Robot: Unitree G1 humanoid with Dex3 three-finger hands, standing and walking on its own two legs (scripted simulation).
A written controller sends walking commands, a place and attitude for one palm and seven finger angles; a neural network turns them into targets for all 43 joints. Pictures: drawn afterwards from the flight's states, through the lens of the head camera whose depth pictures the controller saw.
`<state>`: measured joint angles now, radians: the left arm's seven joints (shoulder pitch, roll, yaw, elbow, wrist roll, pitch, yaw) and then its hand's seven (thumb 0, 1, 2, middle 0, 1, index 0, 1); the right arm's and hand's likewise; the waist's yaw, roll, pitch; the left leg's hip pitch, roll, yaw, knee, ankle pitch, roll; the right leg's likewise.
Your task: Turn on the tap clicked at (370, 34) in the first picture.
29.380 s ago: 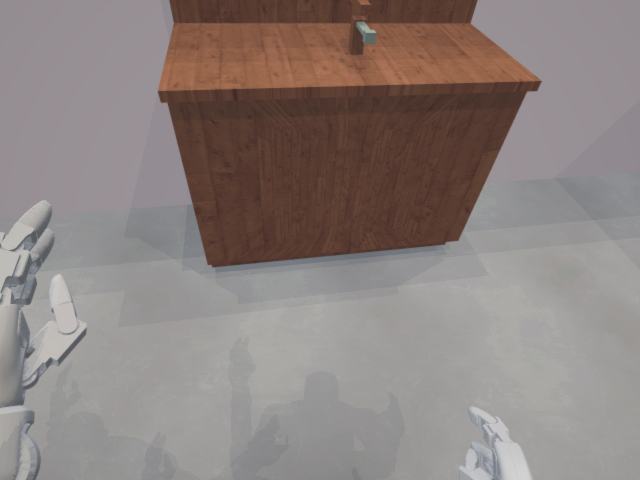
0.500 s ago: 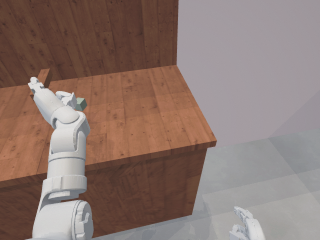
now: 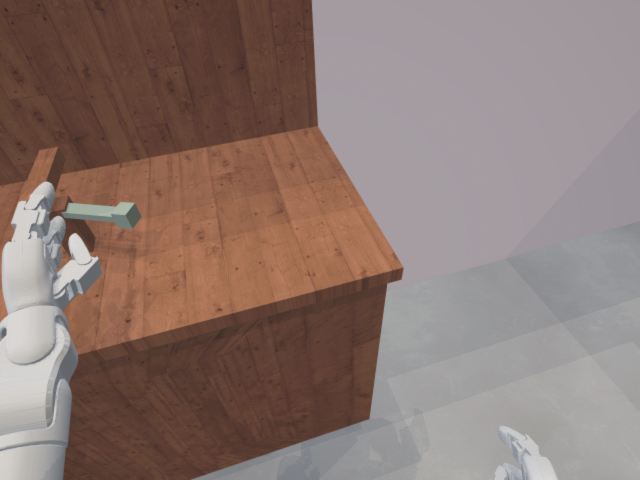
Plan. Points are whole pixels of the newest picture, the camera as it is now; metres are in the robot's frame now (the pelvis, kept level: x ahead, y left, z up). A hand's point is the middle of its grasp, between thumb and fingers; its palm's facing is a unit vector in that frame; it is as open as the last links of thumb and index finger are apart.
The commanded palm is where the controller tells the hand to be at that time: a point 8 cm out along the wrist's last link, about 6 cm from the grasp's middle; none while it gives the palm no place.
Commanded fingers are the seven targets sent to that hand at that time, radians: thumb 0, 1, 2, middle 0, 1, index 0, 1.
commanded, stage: draw the hand back beside the body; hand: left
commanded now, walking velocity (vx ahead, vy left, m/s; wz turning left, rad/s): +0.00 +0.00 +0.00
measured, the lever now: (126, 215) +0.44 +0.34 +0.10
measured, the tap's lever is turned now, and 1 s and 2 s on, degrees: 64 64 64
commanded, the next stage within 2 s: step back with the hand held close in 1.08 s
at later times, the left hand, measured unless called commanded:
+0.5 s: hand (69, 307) +0.23 +0.27 +0.17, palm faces +0.42 -0.86 -0.29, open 7.5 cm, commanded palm +0.18 +0.31 +0.17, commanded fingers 0.00 0.90 0.90 -0.20 -0.29 -0.20 -0.29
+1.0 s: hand (52, 351) +0.19 +0.27 +0.16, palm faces +0.43 -0.84 -0.34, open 7.4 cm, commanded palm +0.14 +0.31 +0.17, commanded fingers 0.00 0.90 0.90 -0.20 -0.30 -0.20 -0.30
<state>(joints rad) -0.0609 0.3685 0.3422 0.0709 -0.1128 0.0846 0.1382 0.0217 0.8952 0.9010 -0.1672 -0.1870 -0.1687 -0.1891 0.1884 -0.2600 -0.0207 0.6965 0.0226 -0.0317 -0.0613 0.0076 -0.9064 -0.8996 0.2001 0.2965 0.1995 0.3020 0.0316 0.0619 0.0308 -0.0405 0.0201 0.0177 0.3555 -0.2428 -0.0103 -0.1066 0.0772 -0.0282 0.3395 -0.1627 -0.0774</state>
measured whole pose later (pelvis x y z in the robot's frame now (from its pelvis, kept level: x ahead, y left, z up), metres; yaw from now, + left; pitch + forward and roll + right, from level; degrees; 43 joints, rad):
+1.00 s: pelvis -0.01 +0.03 +0.00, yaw +2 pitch -6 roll -1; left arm 0.41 0.32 0.25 -0.38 -0.07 -0.10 0.11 0.02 0.89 0.90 -0.20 -0.30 -0.21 -0.30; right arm 0.16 -0.21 0.00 0.66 -0.02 -0.07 -0.03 0.01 -0.90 -0.90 0.20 0.30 0.20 0.30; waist 0.07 0.06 0.06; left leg -0.01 -0.02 -0.01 0.34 -0.22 0.02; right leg -0.05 0.04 -0.05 0.29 -0.14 -0.04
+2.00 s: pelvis -0.09 +0.05 -0.01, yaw +4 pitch +0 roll -2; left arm 0.44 0.36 0.34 -0.45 0.03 -0.16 0.15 0.02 0.89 0.90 -0.21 -0.30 -0.21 -0.30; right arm 0.24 -0.21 -0.02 0.57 0.00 0.00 -0.07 0.01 -0.90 -0.90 0.20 0.30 0.20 0.30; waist 0.01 0.03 0.00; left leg -0.37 -0.05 -0.01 0.55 -0.19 0.07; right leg -0.32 0.07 0.05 0.64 -0.26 0.02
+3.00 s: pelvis -0.30 +0.10 -0.01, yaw -5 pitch -1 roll +0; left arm 0.55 0.39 0.32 -0.61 -0.05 -0.08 0.13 0.02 0.89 0.90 -0.21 -0.30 -0.21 -0.30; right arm 0.23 -0.21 -0.02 0.63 0.00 -0.04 -0.05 0.01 -0.90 -0.90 0.20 0.30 0.20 0.30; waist 0.02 -0.05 -0.04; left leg -0.58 -0.03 0.05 0.96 -0.33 -0.04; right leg -0.26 0.04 -0.03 0.49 -0.21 -0.08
